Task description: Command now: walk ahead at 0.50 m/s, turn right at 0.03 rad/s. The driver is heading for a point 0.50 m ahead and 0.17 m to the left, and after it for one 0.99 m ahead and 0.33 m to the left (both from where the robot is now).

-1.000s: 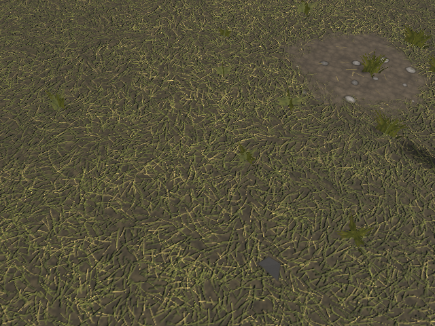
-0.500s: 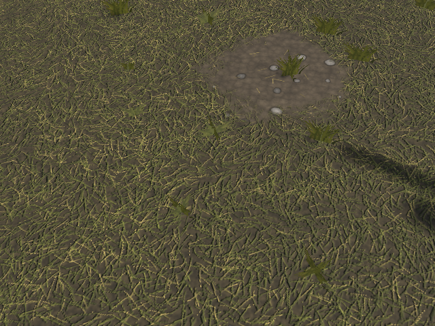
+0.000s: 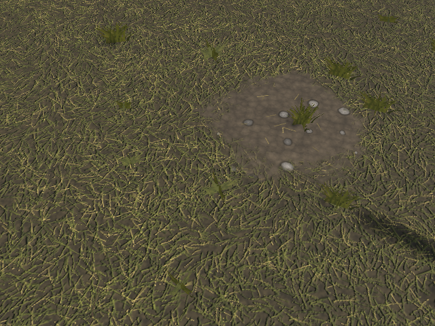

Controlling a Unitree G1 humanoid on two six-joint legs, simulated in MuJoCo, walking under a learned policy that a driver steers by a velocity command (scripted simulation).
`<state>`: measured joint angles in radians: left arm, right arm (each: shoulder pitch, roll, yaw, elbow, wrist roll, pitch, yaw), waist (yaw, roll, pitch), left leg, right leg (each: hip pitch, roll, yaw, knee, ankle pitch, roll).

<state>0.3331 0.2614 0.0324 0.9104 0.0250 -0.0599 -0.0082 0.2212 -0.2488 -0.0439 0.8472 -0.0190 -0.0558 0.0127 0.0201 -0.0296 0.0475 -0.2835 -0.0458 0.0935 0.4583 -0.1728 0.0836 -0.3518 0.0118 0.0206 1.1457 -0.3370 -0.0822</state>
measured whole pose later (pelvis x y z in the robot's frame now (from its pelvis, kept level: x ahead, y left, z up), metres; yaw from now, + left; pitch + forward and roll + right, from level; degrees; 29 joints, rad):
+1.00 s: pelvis +0.49 +0.08 -0.01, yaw +29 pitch +0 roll +0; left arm 0.32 0.24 0.05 0.88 0.02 -0.06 0.00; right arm 0.12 -0.27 -0.07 0.79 -0.03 -0.01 0.03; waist 0.03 -0.01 0.07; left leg -0.39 -0.08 0.08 0.59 -0.22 0.13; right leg -0.28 -0.09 -0.08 1.20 -0.40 0.02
